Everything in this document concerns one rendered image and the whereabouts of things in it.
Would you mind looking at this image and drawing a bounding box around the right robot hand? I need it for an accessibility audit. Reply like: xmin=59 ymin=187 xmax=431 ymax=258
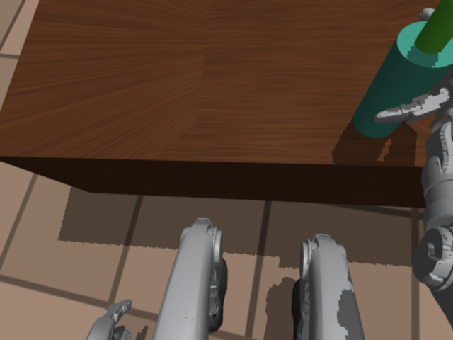
xmin=374 ymin=8 xmax=453 ymax=125

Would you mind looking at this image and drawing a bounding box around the left robot foot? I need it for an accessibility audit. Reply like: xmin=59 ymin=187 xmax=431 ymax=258
xmin=209 ymin=258 xmax=228 ymax=332

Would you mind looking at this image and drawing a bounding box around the bottle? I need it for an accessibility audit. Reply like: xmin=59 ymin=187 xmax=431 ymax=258
xmin=353 ymin=0 xmax=453 ymax=138

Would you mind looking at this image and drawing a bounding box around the left robot hand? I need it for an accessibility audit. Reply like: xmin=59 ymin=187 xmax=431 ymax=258
xmin=86 ymin=300 xmax=132 ymax=340

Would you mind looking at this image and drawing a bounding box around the right robot arm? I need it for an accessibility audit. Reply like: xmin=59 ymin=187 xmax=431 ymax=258
xmin=412 ymin=108 xmax=453 ymax=330

